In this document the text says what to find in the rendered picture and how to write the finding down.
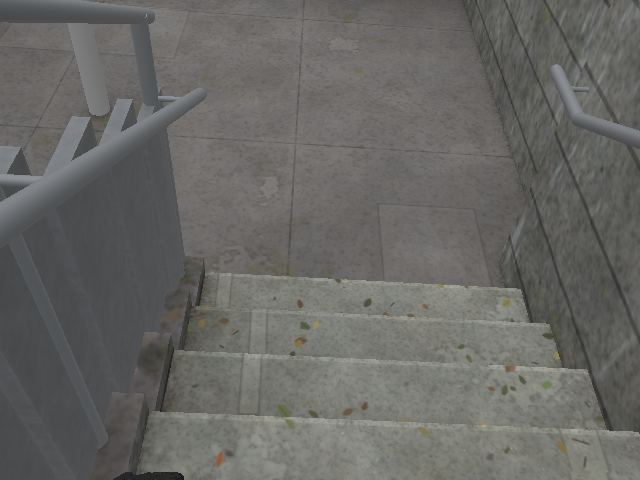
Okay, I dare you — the stairs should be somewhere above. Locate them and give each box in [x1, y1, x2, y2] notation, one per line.
[136, 272, 640, 480]

